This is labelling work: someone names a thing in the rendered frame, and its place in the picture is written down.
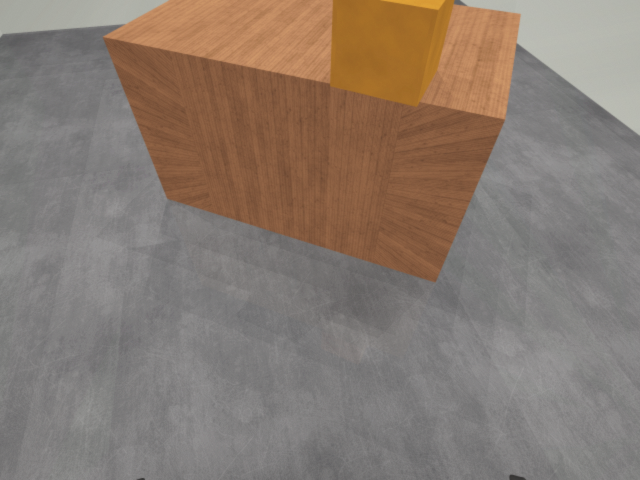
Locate carton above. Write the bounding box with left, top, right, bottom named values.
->
left=330, top=0, right=455, bottom=107

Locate pedestal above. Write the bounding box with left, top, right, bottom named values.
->
left=103, top=0, right=521, bottom=283

